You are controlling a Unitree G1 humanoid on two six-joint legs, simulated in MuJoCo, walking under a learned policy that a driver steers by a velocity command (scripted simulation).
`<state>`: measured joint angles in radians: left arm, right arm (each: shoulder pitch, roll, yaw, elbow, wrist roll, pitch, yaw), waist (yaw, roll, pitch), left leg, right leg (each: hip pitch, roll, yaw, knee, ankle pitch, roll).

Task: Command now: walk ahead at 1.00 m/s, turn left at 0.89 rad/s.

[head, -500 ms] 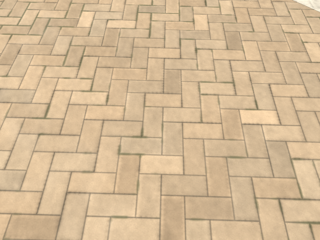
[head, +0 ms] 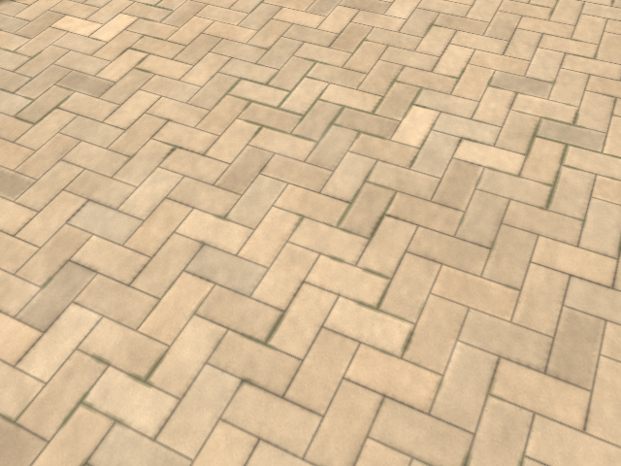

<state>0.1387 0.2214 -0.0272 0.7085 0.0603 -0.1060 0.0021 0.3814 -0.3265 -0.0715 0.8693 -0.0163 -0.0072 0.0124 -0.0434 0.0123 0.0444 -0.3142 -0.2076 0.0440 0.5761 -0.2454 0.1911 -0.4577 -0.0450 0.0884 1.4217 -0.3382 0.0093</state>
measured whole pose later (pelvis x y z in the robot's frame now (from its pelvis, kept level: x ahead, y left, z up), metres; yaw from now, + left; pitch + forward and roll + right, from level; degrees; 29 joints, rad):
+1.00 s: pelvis +0.82 +0.22 +0.01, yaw +55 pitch +1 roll +1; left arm 0.06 0.26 -0.01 0.57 0.05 -0.05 -0.01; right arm 0.46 -0.33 -0.07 0.81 -0.01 -0.05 0.01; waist -0.07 0.01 0.04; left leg -0.05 -0.22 -0.15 0.38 -0.32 0.17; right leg -0.72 -0.16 0.10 0.86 -0.16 0.08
